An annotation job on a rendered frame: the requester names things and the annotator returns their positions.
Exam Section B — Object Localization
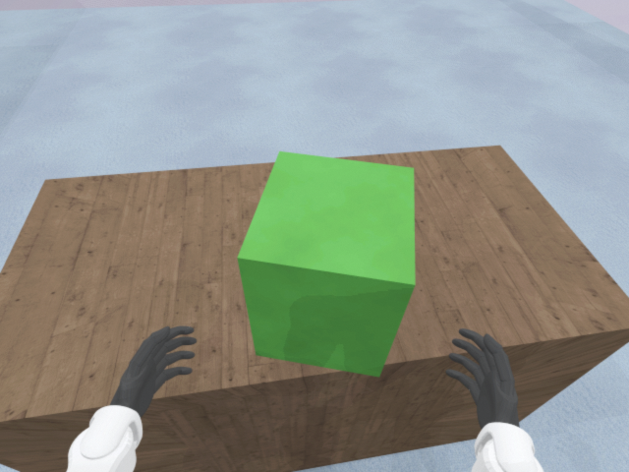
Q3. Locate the pedestal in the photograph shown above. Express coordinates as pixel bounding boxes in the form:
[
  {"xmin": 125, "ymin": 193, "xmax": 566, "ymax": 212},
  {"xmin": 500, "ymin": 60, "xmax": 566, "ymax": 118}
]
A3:
[{"xmin": 0, "ymin": 146, "xmax": 629, "ymax": 472}]

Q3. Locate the left robot hand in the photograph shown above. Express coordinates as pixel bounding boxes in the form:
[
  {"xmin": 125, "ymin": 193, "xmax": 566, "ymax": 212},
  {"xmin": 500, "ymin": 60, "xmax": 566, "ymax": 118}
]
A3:
[{"xmin": 110, "ymin": 325, "xmax": 197, "ymax": 417}]

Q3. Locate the left robot forearm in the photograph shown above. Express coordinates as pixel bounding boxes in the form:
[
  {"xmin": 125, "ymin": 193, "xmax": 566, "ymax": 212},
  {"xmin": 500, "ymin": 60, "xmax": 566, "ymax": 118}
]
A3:
[{"xmin": 66, "ymin": 405, "xmax": 143, "ymax": 472}]

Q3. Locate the right robot forearm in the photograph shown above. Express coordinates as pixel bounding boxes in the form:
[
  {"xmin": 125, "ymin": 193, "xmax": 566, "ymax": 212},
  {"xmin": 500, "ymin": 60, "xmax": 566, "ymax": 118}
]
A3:
[{"xmin": 472, "ymin": 422, "xmax": 543, "ymax": 472}]

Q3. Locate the right robot hand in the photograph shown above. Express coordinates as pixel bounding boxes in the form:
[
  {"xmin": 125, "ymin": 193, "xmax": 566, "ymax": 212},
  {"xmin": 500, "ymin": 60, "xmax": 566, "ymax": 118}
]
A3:
[{"xmin": 446, "ymin": 328, "xmax": 520, "ymax": 429}]

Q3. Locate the carton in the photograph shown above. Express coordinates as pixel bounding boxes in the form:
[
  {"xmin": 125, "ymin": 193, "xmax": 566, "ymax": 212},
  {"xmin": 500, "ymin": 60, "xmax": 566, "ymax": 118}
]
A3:
[{"xmin": 237, "ymin": 151, "xmax": 416, "ymax": 377}]

